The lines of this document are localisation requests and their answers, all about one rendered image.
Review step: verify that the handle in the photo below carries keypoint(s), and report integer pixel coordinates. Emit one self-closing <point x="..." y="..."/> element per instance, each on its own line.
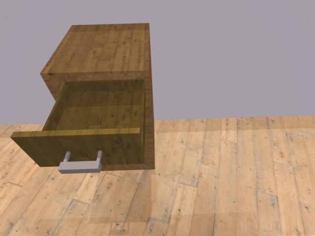
<point x="77" y="167"/>

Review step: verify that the cabinet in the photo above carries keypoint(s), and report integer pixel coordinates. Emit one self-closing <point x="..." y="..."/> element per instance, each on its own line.
<point x="106" y="52"/>

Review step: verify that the drawer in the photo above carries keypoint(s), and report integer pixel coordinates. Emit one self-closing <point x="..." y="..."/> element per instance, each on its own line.
<point x="88" y="116"/>

